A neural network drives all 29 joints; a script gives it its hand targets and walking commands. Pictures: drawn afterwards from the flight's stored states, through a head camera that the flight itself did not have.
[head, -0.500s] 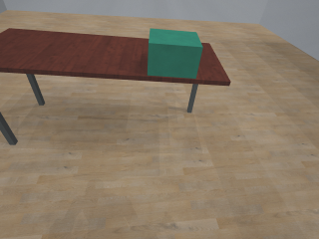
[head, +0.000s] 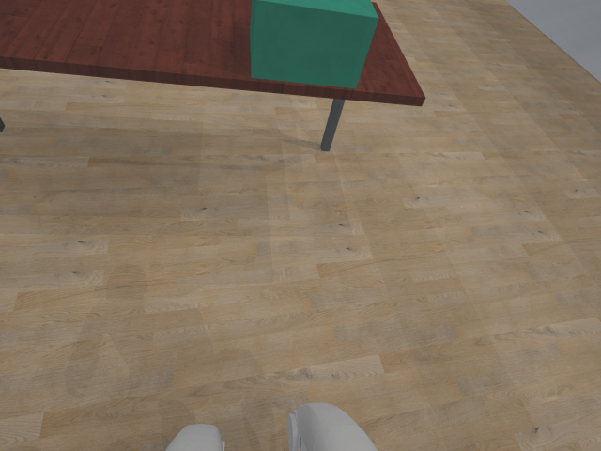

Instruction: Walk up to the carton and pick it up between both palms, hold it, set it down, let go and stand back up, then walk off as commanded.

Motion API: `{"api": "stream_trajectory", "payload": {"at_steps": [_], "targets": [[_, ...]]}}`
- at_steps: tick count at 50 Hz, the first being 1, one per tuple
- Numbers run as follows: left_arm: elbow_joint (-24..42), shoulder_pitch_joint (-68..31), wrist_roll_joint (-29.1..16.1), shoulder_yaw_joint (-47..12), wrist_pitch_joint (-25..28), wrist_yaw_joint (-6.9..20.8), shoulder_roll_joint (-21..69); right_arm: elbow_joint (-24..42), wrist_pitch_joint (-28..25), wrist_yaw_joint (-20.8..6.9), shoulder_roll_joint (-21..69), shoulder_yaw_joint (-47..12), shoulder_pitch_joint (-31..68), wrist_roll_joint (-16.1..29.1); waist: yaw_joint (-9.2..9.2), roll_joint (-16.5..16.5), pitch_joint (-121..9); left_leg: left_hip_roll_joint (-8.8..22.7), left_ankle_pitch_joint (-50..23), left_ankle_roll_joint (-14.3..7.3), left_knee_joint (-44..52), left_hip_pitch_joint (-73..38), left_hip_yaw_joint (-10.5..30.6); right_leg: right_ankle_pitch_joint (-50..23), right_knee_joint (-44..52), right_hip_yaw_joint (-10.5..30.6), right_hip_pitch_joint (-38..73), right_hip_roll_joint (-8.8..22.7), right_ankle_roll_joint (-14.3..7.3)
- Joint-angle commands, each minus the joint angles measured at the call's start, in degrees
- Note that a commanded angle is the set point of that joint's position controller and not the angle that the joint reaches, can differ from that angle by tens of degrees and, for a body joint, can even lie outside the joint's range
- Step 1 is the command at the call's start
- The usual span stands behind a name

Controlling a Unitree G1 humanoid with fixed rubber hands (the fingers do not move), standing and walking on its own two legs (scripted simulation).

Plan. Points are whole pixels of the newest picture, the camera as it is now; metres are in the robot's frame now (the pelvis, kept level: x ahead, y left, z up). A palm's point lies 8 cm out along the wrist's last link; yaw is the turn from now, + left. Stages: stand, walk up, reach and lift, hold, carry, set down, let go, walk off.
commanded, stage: walk off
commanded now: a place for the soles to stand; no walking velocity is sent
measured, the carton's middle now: (306, 26) +1.06 -0.02 +0.03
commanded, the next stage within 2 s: stand in 2.00 s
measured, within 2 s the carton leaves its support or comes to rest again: neither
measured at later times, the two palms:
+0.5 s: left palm (77, 424) +0.16 +0.27 -0.11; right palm (482, 343) +0.28 -0.33 -0.08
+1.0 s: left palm (117, 330) +0.29 +0.26 -0.12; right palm (492, 339) +0.30 -0.36 -0.09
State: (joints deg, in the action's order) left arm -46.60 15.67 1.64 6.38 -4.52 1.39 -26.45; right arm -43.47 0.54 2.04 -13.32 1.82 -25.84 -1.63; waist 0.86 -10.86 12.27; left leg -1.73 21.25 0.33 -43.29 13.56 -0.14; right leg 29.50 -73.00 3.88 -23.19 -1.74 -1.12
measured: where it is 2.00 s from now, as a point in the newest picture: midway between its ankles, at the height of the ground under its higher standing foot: outside the picture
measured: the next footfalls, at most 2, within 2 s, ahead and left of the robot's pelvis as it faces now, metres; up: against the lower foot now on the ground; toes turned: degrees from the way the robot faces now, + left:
right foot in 0.26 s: +0.12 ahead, -0.16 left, +0.00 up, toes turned +4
left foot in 0.50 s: +0.20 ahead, +0.09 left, +0.00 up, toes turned -1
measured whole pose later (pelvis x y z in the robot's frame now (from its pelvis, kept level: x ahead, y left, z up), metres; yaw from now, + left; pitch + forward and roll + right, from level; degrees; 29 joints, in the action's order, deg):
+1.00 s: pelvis +0.22 -0.04 +0.00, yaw +3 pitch -4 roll +0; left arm -48.2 9.6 2.6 4.0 -5.4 -1.6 -18.2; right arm -45.3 3.1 3.2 -22.3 4.8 -14.5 0.6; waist 0.0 -0.9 11.8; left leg -3.4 28.6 -2.1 -43.1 10.7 3.2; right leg 23.5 -46.2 0.6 -17.7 -2.7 -2.3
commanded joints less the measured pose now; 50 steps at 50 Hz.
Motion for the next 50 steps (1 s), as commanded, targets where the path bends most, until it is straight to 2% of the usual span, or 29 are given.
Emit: {"api": "stream_trajectory", "payload": {"at_steps": [1, 7, 9, 11, 12, 13, 14, 15, 16, 18, 21, 23, 24, 25, 26, 27, 28, 32, 33, 34, 35, 36, 37, 39, 45, 47, 48, 49, 50], "targets": [[6.5, 4.3, -0.1, 2.2, 0.8, 1.6, -8.4, 9.3, -1.6, 2.1, -22.1, 8.3, 3.9, -0.7, 3.38, 25.0, -8.7, 18.6, 6.6, -14.2, 26.9, -6.8, 28.4, 3.3, -0.3, 5.9, -5.6, 2.1, -2.3], [6.7, -0.1, -1.7, 2.5, -0.1, 3.0, -8.3, 12.1, -1.2, 2.4, -19.0, 6.6, 5.3, -1.5, 3.81, 20.5, -3.8, 18.3, 5.8, -11.5, 29.1, -0.1, 27.9, -2.4, 13.4, 3.8, -0.4, 3.0, -1.5], [5.9, 0.5, -2.1, 2.3, 0.4, 2.7, -8.1, 12.3, -0.8, 2.1, -18.8, 6.6, 5.7, -1.5, 3.66, 20.8, -3.9, 18.2, 0.1, -11.2, 26.2, 1.8, 24.5, -2.5, 24.9, 3.0, 5.5, 3.7, -2.2], [3.3, 4.1, -2.5, 1.7, 1.1, 1.9, -7.8, 12.1, -0.3, 1.4, -18.5, 5.9, 5.5, -1.1, 4.77, 18.5, -4.6, 13.9, -7.4, -7.9, 15.4, 6.7, 14.7, -6.9, 46.7, 2.3, 18.8, 4.1, -3.9], [1.8, 6.1, -1.8, 1.8, 1.6, 1.2, -10.6, 11.5, 0.0, 1.0, -18.1, 6.1, 4.2, -0.9, 4.19, 12.7, -4.8, 8.4, -9.6, -5.6, 2.1, 10.2, 8.2, -11.3, 51.8, 11.0, 23.5, 7.9, -4.9], [1.5, 7.5, -1.5, 2.1, 1.7, 0.4, -14.8, 11.4, -0.2, 0.8, -18.2, 6.5, 2.0, -0.3, 2.07, 5.2, -8.1, 2.6, 0.4, -3.1, -10.8, 13.7, 2.5, -29.7, 49.4, 24.7, 25.7, 16.4, -6.9], [2.7, 6.7, -1.4, 1.5, 1.8, -0.6, -14.5, 10.9, -0.3, 1.0, -18.0, 6.4, 2.8, 0.4, 0.94, 7.2, -9.7, 1.7, 8.2, -2.6, -16.1, 14.7, 2.5, -46.9, 45.8, 27.5, 26.3, 18.8, -9.9], [3.8, 4.7, -1.4, 0.6, 2.8, -1.1, -13.8, 9.1, -0.3, 1.1, -17.9, 6.2, 6.0, 1.2, 1.18, 7.0, -8.2, 1.4, 9.7, -3.0, -19.8, 15.8, 4.7, -51.3, 46.3, 30.8, 21.6, 21.2, -14.8], [3.6, 3.8, -1.4, 0.4, 3.2, -1.2, -12.2, 7.5, -0.6, 0.9, -17.4, 6.2, 8.2, 1.5, 1.12, 8.2, -5.0, 2.2, 9.8, -3.3, -21.0, 16.7, 6.1, -48.0, 48.0, 31.4, 17.0, 20.6, -15.2], [3.5, 0.2, -1.5, 0.5, 2.7, -1.2, -9.9, 5.3, -0.6, 0.5, -16.6, 5.8, 6.7, 1.8, -0.72, 6.5, -1.3, 2.7, 9.2, -3.5, -18.7, 15.7, 7.0, -34.5, 50.4, 27.8, 11.8, 19.0, -14.3], [3.8, -3.2, 0.0, 0.4, 2.5, -2.0, -8.5, 3.1, -0.2, 0.5, -17.2, 5.1, 6.8, 1.6, -2.64, 0.6, 1.0, 3.0, 10.6, -3.9, -8.5, 14.7, 7.8, -32.3, 46.8, 22.6, 10.2, 17.3, -13.4], [4.4, -6.9, 0.5, 0.3, 2.2, -2.1, -7.2, 1.6, -0.1, 0.7, -16.9, 5.4, 6.3, 1.8, -5.42, 4.1, 1.8, 2.6, 2.8, -3.5, 6.1, 7.5, 6.3, -33.8, 41.6, 15.7, 5.8, 14.3, -10.2], [4.9, -10.6, 0.6, 0.4, 2.0, -2.0, -6.6, -0.4, -0.5, 0.9, -17.6, 5.8, 2.5, 1.9, -8.61, 11.0, 0.8, 2.9, -11.0, -3.7, 18.0, -2.4, 7.4, -36.9, 31.6, 7.8, 0.2, 9.8, -7.3], [5.4, -10.6, 0.4, 1.5, 2.3, -1.9, -5.9, -1.9, -1.0, 1.2, -21.4, 6.8, -1.2, 1.1, -9.40, 23.4, -2.9, 11.8, -30.1, -8.3, 22.3, -15.1, 23.3, -26.0, 10.8, -2.7, -11.1, 1.1, -2.2], [2.2, -5.3, 0.2, 1.6, 2.1, -2.3, -4.9, -1.4, -1.1, 1.0, -23.1, 5.3, 0.6, 1.0, -5.12, 20.1, 0.0, 19.9, -43.9, -12.8, 21.7, -15.3, 30.9, 2.1, 1.3, -8.5, -17.4, -3.6, 1.0], [1.2, -4.5, 0.6, 2.0, 0.9, -2.2, -5.4, -0.3, -0.8, 1.3, -24.0, 5.4, 2.4, 0.7, -3.95, 12.3, 1.1, 23.0, -27.2, -15.4, 24.7, -6.7, 34.7, 2.8, 0.9, -1.5, -12.2, 0.0, 2.2], [2.1, -6.2, 1.1, 2.4, 1.1, -1.9, -5.6, 0.2, -0.7, 1.9, -23.3, 6.3, 5.0, 0.9, -3.58, 11.0, 0.3, 23.2, -24.0, -15.8, 25.1, -4.4, 35.3, 3.5, 2.7, 0.6, -9.6, 1.9, 1.9], [1.6, 0.6, 0.2, 1.5, 2.3, -1.1, -5.5, 2.5, 0.4, 2.0, -20.6, 6.4, 13.1, 1.0, 1.77, 16.7, -10.5, 18.4, -35.9, -12.3, 13.7, -8.9, 20.8, 3.8, 27.5, 4.1, -0.3, 4.3, -0.9], [1.0, 3.5, 0.3, 1.0, 2.4, -1.0, -4.7, 3.5, 0.8, 1.8, -20.3, 6.4, 14.3, 0.9, 3.86, 16.4, -13.7, 15.8, -35.5, -9.3, 9.7, -6.3, 14.8, -3.6, 40.6, 3.1, 8.9, 4.9, -1.7], [-0.1, 5.8, 0.6, 1.0, 2.6, -1.2, -5.6, 3.5, 1.1, 1.4, -20.4, 6.4, 13.3, 1.0, 4.49, 11.4, -17.0, 11.6, -31.4, -6.1, 3.4, -1.8, 9.9, -25.9, 50.4, 6.1, 20.1, 7.0, -3.4], [-0.6, 7.2, 1.2, 2.2, 2.7, -2.2, -10.5, 3.0, 1.2, 1.2, -20.3, 6.3, 9.5, 1.5, 3.41, 0.7, -23.6, 4.5, -17.4, -2.5, -11.0, 2.3, 5.1, -47.2, 47.8, 17.2, 28.7, 14.4, -5.4], [1.7, 3.9, 0.8, 2.2, 2.5, -3.1, -11.0, 1.7, 1.8, 1.3, -20.0, 6.3, 4.2, 2.1, 0.44, -0.4, -27.7, 0.9, 10.3, -2.0, -17.0, 3.1, 2.5, -63.9, 43.0, 19.3, 31.6, 18.0, -7.3], [3.0, 1.0, 0.9, 2.0, 2.0, -3.8, -9.1, 0.5, 2.1, 1.4, -20.8, 6.5, 5.3, 1.9, 0.64, 5.7, -26.5, 0.3, 10.5, -2.6, -18.8, 3.3, 3.3, -59.9, 43.4, 18.6, 28.3, 17.0, -8.9], [2.9, -1.2, 1.1, 0.5, 1.7, -3.3, -6.5, 0.8, 3.0, 1.2, -19.1, 6.3, 10.0, 2.3, 1.68, 7.2, -16.3, 0.6, 9.9, -2.2, -18.8, 4.2, 6.1, -37.9, 49.3, 21.3, 13.3, 17.0, -11.0], [2.4, -1.2, 1.6, 1.4, 0.1, -4.0, -6.3, 3.9, 2.1, 1.6, -18.3, 5.5, 7.5, 2.3, -0.02, 4.2, -16.2, 2.6, 11.4, -3.2, -1.2, 9.4, 9.1, -44.2, 40.4, 19.4, 22.9, 15.8, -10.0], [2.7, -3.4, 1.3, 1.7, 0.1, -4.0, -6.4, 3.0, 1.2, 1.7, -18.4, 5.1, 6.0, 2.2, -1.59, 8.1, -15.3, 1.5, 3.9, -3.6, 12.1, 5.8, 6.9, -49.9, 34.4, 13.5, 22.6, 12.2, -7.5], [3.6, -5.8, 1.1, 2.0, 0.3, -4.0, -6.5, 2.0, 0.6, 1.8, -19.7, 5.4, 4.6, 2.1, -2.64, 13.1, -15.0, 3.4, -16.9, -4.1, 18.4, -0.2, 8.5, -51.1, 28.5, 7.9, 18.0, 8.3, -5.0], [4.5, -7.5, 0.7, 2.3, 0.9, -4.0, -5.8, 1.4, 0.2, 1.8, -22.1, 6.0, 3.7, 1.8, -3.61, 20.4, -14.2, 10.7, -47.0, -7.0, 16.4, -10.1, 17.6, -40.4, 19.2, 2.6, 4.9, 3.0, -2.1], [3.0, -8.1, 0.2, 2.2, 0.7, -3.8, -3.9, 1.5, 0.1, 1.3, -21.9, 4.9, 7.7, 1.7, -1.78, 22.4, -6.2, 18.2, -62.6, -11.0, 17.0, -9.6, 23.9, -5.4, 16.7, -3.8, -4.6, -1.7, 0.9]]}}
